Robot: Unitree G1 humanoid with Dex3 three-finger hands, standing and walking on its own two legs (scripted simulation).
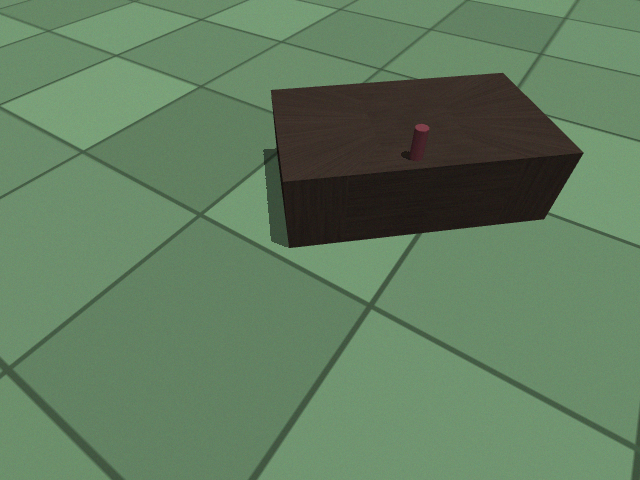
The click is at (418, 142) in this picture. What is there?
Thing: squat round
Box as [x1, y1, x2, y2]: [409, 124, 428, 160]
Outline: 424,124 417,124 415,126 409,157 413,160 420,160 422,157 428,132 428,126
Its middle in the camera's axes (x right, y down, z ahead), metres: +0.36 -0.36 +1.44
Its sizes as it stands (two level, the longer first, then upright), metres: 0.050 0.050 0.128
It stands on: a support 0.36 m high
